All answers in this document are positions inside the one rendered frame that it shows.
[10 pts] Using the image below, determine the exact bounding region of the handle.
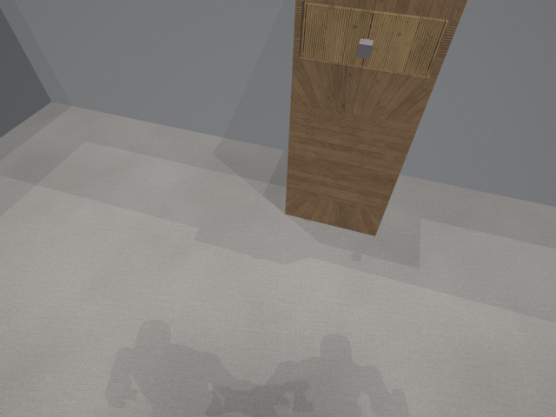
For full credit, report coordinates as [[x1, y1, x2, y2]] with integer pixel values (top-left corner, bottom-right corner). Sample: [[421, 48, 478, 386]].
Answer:
[[356, 39, 374, 59]]

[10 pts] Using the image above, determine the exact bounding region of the cabinet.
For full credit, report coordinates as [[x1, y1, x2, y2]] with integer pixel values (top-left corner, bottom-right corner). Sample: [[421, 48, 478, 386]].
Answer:
[[285, 0, 467, 236]]

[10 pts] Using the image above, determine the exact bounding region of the drawer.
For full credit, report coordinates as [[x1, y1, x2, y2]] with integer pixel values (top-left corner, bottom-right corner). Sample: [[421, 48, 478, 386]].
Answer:
[[301, 2, 448, 76]]

